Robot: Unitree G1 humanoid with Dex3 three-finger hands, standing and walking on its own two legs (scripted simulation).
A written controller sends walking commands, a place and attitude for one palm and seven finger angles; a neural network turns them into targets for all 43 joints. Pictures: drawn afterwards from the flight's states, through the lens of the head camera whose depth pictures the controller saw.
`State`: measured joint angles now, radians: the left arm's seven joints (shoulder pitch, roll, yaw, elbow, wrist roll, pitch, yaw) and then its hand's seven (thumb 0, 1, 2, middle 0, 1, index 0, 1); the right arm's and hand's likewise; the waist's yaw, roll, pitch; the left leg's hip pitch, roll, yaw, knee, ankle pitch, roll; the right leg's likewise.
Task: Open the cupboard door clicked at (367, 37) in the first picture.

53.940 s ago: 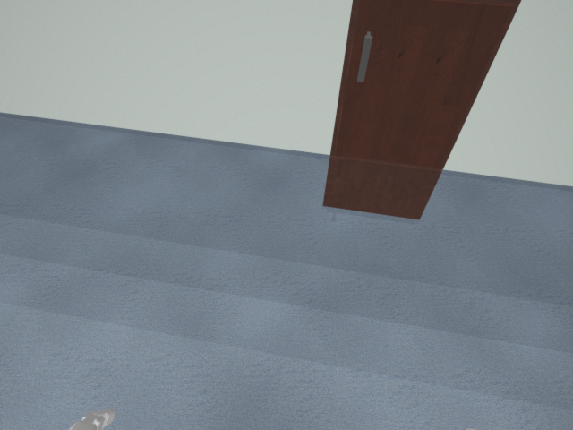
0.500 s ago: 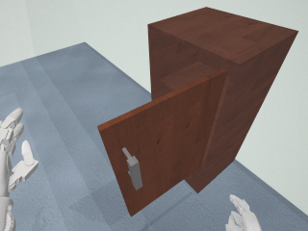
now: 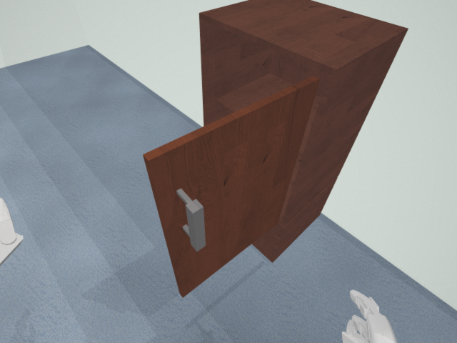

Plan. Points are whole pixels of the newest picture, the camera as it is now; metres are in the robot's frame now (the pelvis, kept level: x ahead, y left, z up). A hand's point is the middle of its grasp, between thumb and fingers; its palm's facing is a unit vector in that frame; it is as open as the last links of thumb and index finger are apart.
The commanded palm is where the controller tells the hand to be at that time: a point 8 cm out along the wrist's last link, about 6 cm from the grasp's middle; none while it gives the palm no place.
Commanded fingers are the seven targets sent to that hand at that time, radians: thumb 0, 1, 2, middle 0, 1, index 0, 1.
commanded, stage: step back with the hand held close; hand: left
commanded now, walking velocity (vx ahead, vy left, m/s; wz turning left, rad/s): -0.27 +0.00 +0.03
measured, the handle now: (190, 220) +0.34 +0.10 +0.01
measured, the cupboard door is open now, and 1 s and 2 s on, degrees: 86 86 86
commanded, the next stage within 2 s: stop stepping back and stand still in 1.20 s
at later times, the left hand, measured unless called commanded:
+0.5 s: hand out of the picture +0.14 +0.26 +0.18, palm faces +0.52 -0.68 -0.51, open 7.4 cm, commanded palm +0.07 +0.29 +0.19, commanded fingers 0.00 0.90 0.90 -0.20 -0.30 -0.20 -0.30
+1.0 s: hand out of the picture +0.09 +0.20 +0.17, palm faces +0.39 -0.80 -0.44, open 7.4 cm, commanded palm +0.00 +0.25 +0.19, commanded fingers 0.00 0.90 0.90 -0.20 -0.30 -0.20 -0.30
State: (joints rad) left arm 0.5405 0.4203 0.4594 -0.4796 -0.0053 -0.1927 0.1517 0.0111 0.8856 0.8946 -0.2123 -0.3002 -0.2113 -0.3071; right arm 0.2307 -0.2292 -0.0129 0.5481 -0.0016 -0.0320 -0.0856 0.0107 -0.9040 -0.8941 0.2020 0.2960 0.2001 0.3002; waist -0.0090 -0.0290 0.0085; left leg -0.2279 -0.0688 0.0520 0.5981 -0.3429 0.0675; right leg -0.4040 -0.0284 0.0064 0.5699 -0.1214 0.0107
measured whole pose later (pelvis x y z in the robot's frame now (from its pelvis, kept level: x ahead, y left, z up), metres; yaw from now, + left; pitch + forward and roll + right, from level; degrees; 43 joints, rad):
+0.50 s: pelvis -0.05 -0.01 -0.02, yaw +2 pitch -2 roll +0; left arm 0.51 0.43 0.52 -0.51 0.02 -0.28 0.16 0.01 0.88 0.89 -0.21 -0.30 -0.21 -0.31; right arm 0.25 -0.22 -0.02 0.56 0.01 -0.08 -0.08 0.01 -0.90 -0.89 0.20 0.30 0.20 0.30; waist -0.01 -0.03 0.04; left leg -0.41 -0.04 0.03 0.77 -0.34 0.05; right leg -0.49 0.02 0.07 0.70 -0.19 0.02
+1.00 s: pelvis -0.15 -0.05 +0.00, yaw -3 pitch +5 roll -2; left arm 0.40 0.38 0.43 -0.48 -0.04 -0.25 0.14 0.01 0.89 0.90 -0.20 -0.30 -0.20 -0.31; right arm 0.05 -0.15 0.02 0.64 -0.03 -0.17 -0.04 0.01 -0.90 -0.89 0.21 0.30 0.21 0.30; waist 0.04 0.03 0.07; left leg -0.54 0.14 0.11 0.50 -0.03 0.00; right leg -0.12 0.06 0.00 0.45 -0.42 0.00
